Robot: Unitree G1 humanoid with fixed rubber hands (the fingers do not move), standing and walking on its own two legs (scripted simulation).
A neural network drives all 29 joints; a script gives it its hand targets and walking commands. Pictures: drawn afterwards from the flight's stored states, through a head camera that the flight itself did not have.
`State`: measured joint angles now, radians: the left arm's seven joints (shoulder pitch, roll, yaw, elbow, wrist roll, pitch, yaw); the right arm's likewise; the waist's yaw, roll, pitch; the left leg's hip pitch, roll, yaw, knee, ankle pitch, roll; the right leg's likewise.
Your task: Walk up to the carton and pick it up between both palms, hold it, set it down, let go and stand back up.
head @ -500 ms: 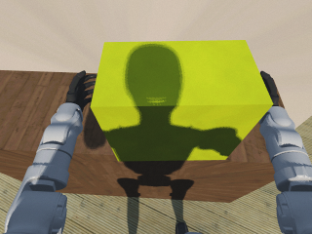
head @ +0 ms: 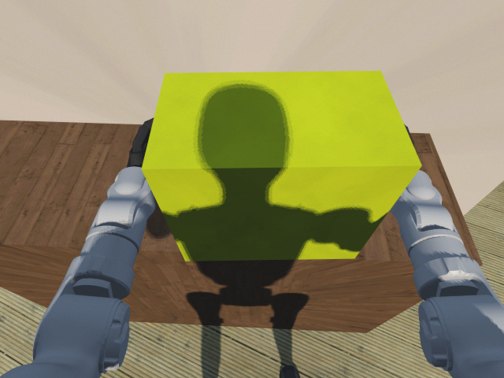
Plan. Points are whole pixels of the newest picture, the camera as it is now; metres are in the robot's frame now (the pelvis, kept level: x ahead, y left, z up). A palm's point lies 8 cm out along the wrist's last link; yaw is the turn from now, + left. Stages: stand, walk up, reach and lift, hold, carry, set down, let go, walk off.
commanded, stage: reach and lift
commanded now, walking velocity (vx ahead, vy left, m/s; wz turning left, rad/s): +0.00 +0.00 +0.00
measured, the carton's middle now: (271, 177) +0.41 -0.05 +0.06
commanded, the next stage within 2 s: none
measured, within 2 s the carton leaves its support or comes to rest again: leaves its support in 1.40 s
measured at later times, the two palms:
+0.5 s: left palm (144, 169) +0.42 +0.16 +0.08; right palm (400, 167) +0.40 -0.25 +0.08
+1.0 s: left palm (144, 169) +0.42 +0.16 +0.08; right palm (400, 167) +0.40 -0.25 +0.08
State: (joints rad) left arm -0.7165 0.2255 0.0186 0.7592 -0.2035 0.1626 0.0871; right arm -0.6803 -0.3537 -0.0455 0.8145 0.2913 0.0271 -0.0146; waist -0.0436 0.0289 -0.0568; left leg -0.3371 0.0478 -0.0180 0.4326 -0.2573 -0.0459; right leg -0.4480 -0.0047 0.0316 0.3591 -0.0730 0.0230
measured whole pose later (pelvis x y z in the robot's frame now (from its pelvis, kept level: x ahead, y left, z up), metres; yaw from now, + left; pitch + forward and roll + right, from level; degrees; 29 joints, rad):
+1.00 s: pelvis -0.02 -0.01 -0.01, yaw +1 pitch +14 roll +0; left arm -0.90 0.26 -0.11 1.20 -0.38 -0.13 0.10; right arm -0.83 -0.34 0.00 1.04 0.31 -0.03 -0.03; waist -0.06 0.04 -0.16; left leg -0.52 0.03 -0.05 0.55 -0.27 -0.06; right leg -0.63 -0.01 0.02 0.48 -0.10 0.01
